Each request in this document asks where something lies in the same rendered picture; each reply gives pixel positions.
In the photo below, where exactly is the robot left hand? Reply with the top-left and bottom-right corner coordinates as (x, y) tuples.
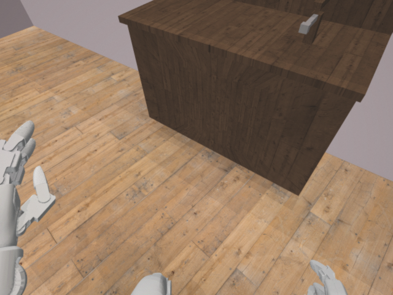
(0, 120), (56, 248)

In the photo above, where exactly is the tap lever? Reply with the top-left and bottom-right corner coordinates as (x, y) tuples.
(298, 14), (318, 34)

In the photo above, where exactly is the robot left forearm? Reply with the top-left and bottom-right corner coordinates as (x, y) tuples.
(0, 246), (27, 295)

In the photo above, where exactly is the robot left thigh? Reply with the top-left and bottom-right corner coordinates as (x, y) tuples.
(131, 274), (172, 295)

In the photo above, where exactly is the robot right hand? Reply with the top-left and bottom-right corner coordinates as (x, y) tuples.
(307, 260), (348, 295)

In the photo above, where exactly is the counter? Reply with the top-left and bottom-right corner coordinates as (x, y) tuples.
(118, 0), (393, 196)

